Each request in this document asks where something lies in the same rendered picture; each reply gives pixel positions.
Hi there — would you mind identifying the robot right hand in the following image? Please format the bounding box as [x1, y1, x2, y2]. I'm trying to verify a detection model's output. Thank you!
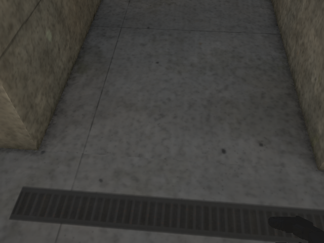
[268, 216, 324, 243]

